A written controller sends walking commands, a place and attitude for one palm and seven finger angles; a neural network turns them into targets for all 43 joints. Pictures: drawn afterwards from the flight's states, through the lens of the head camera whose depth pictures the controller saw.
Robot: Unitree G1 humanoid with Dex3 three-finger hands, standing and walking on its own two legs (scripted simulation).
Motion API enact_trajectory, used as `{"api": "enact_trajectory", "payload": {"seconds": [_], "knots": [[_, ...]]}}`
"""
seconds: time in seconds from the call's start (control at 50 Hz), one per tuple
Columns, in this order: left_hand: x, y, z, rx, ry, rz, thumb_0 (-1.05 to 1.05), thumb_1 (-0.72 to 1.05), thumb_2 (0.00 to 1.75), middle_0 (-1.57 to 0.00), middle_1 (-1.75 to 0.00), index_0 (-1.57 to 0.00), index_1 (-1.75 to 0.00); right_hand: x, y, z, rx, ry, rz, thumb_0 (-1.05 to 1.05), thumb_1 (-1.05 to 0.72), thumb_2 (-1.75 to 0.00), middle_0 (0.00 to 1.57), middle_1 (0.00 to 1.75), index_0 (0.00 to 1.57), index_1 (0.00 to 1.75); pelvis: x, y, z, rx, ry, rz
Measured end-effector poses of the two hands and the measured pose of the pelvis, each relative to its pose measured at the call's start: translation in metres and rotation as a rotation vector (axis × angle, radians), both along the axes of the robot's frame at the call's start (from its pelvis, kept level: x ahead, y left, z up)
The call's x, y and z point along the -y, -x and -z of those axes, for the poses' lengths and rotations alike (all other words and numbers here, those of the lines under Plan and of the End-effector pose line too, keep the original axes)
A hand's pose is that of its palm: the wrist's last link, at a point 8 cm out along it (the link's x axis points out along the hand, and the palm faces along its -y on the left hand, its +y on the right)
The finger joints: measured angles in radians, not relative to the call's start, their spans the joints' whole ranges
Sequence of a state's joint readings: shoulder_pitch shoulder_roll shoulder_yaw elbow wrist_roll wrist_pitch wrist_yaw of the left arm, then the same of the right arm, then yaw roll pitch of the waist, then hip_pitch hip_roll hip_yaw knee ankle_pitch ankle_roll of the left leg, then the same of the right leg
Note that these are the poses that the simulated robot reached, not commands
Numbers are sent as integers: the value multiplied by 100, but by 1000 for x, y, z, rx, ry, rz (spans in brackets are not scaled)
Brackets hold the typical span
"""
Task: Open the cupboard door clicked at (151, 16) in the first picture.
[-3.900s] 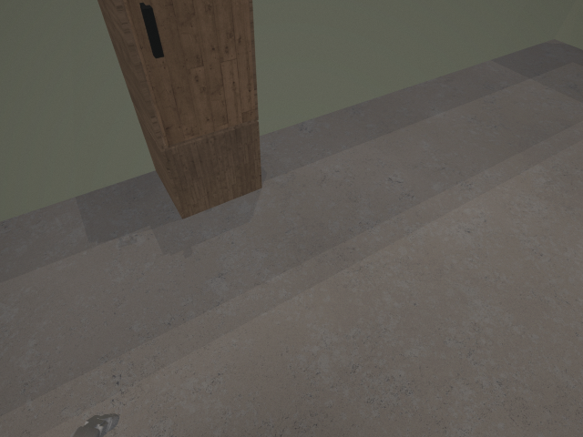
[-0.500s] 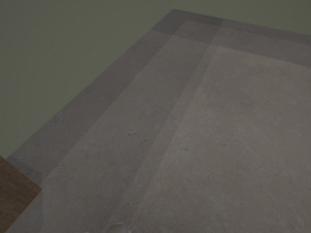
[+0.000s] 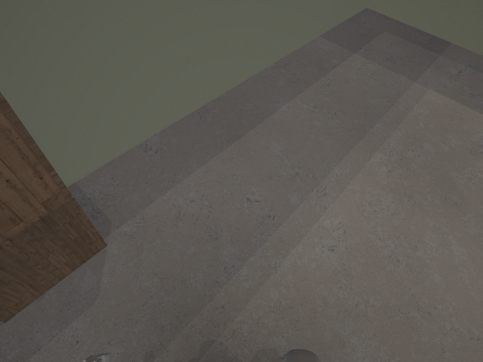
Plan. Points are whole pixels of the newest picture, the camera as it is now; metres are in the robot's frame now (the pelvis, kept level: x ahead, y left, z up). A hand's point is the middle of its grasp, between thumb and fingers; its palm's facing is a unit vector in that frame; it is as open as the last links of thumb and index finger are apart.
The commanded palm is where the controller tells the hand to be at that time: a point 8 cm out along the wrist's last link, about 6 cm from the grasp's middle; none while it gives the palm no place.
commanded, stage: turn to face it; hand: left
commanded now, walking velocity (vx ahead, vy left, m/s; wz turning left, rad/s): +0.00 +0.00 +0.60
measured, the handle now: out of the picture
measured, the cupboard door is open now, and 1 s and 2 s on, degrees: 0 0 0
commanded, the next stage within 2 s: take the last steps up to it in 1.26 s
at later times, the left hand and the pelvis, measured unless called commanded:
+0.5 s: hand out of the picture +0.00 +0.13 -0.15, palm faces +0.33 -0.90 -0.29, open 7.4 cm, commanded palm none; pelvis -0.02 -0.09 +0.00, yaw +20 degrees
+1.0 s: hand out of the picture -0.12 +0.18 -0.17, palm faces +0.62 -0.74 -0.27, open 7.4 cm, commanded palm none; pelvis -0.04 -0.05 +0.00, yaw +37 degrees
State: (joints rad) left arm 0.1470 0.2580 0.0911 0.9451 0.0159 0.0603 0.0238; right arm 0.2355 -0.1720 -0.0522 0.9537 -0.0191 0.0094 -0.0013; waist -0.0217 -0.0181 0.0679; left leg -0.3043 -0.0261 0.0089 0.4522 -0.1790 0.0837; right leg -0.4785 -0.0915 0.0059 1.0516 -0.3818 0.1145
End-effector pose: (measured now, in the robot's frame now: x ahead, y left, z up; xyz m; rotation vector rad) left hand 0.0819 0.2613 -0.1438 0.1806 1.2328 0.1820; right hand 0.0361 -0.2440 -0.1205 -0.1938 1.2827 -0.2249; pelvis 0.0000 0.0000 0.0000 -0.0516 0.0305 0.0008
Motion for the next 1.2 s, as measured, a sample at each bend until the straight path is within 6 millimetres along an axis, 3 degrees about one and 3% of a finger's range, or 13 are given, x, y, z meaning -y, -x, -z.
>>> {"api": "enact_trajectory", "payload": {"seconds": [0.16,0.24,0.34,0.48,0.6,0.76,0.82,0.9,1.0,1.1,1.2], "knots": [[27,-13,-15,112,-22,-39,1,91,90,-19,-30,-20,-30,35,-10,11,1,-10,-64,0,-91,-90,20,30,20,30,28,9,4,4,-27,-98],[49,-5,-23,162,-46,-67,0,91,90,-19,-30,-20,-30,60,-20,25,5,-30,-104,0,-91,-90,20,30,20,30,50,14,10,4,-47,-149],[71,35,-32,148,-82,-133,0,90,90,-20,-30,-20,-30,81,-41,32,17,-49,-172,0,-91,-90,20,30,20,30,72,19,9,23,-72,-225],[89,95,-34,78,-80,-264,1,90,90,-20,-30,-21,-30,86,-69,25,2,-62,-296,0,-91,-90,20,30,19,30,86,20,2,30,-101,-333],[96,153,-22,2,-52,-390,1,90,90,-20,-30,-21,-30,62,-99,24,-22,-47,-429,0,-91,-90,20,30,19,30,81,24,4,17,-100,-422],[82,244,14,-123,6,-571,0,90,90,-20,-30,-21,-30,-19,-156,17,119,-26,-639,0,-91,-90,20,30,19,30,53,38,22,-2,-67,-531],[74,260,16,-158,10,-614,1,90,90,-20,-30,-20,-30,-41,-162,6,162,-28,-688,0,-91,-90,20,30,20,30,48,42,19,3,-67,-551],[62,256,6,-111,2,-642,1,91,90,-19,-30,-20,-30,-55,-160,-3,167,-24,-717,0,-91,-90,20,30,20,30,43,43,10,10,-48,-592],[52,233,-7,-13,-30,-651,1,91,90,-19,-30,-20,-30,-58,-153,0,134,-43,-741,0,-91,-90,20,30,20,30,45,42,5,13,-49,-640],[53,204,-17,61,-68,-648,1,91,90,-19,-30,-20,-30,-44,-146,15,81,-69,-741,0,-91,-90,20,30,20,30,56,35,7,12,-62,-680],[71,183,-23,112,-119,-644,0,91,90,-20,-30,-20,-30,-21,-148,40,24,-102,-730,0,-91,-90,20,30,20,30,75,22,17,9,-82,-711]]}}
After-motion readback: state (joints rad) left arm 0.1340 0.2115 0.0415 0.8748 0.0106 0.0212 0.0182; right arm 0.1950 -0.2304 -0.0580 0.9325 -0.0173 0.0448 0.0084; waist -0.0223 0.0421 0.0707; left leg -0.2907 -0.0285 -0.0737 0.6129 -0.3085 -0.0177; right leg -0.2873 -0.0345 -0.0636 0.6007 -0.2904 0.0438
